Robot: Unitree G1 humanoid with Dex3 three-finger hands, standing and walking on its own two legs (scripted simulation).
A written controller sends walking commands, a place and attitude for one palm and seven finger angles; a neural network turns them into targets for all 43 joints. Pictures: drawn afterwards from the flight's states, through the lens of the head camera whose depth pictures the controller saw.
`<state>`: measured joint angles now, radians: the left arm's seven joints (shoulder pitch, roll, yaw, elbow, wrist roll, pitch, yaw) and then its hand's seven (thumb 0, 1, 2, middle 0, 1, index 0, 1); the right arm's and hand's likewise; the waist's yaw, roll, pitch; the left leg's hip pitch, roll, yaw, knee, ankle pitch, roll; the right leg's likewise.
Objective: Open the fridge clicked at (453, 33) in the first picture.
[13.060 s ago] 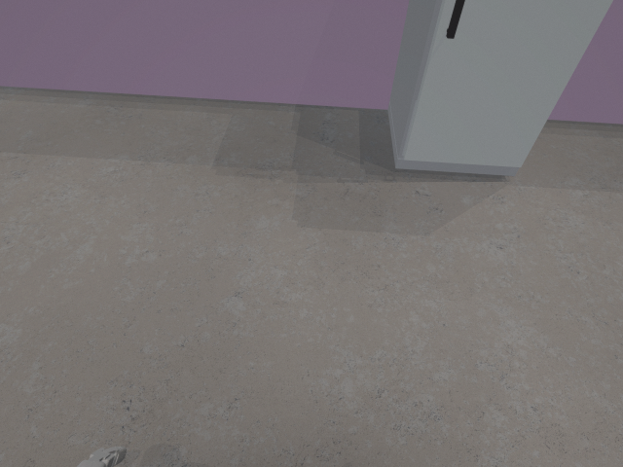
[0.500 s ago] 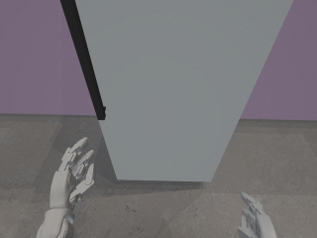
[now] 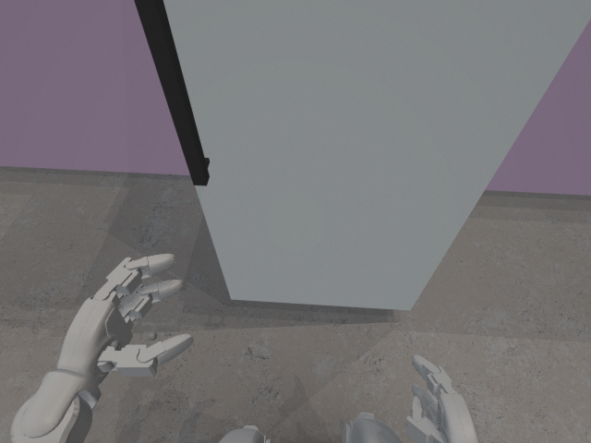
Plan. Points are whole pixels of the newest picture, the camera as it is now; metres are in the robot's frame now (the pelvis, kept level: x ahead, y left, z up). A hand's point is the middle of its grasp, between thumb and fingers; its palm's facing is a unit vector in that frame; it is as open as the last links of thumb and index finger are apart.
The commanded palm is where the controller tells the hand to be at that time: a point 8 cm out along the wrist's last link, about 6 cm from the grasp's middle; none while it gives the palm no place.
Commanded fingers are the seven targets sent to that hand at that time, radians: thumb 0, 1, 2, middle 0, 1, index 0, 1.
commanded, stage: raise the hand to about handle height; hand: left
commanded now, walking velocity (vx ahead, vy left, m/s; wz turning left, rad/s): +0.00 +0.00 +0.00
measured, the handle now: (174, 66) +0.57 +0.21 +0.21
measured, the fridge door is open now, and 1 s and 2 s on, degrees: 0 0 0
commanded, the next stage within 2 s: move the hooked fingers beside the handle in 1.32 s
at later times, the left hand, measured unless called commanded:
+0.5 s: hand (69, 266) +0.28 +0.26 +0.14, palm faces +0.08 -1.00 -0.06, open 13.5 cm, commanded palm +0.24 +0.31 +0.14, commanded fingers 0.00 -0.50 0.30 -0.30 -1.20 -0.30 -1.20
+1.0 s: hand (55, 227) +0.31 +0.28 +0.16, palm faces +0.01 -1.00 -0.02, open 14.0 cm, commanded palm +0.27 +0.33 +0.17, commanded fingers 0.00 -0.50 0.30 -0.30 -1.20 -0.30 -1.20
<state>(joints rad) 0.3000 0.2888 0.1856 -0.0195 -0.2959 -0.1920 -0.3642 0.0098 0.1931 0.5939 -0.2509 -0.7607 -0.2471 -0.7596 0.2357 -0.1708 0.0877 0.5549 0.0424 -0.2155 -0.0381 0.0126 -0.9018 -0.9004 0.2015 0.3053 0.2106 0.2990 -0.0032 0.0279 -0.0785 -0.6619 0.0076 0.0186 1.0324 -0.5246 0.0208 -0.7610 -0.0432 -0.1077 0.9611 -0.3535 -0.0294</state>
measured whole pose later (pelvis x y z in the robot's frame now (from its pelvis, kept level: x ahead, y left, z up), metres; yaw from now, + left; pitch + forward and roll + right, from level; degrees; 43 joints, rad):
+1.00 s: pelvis +0.03 +0.01 +0.05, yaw +0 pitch +2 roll -1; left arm -0.05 0.44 0.44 0.29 -0.36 -0.02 -0.51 -0.01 -0.50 0.30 -0.30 -1.20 -0.29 -1.20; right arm 0.27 -0.29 0.07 0.59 0.05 -0.24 -0.09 0.01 -0.90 -0.90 0.20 0.31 0.21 0.30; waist 0.03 0.03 -0.04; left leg -0.30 0.00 0.03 0.68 -0.41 0.03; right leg -0.41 -0.03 -0.10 0.63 -0.25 -0.01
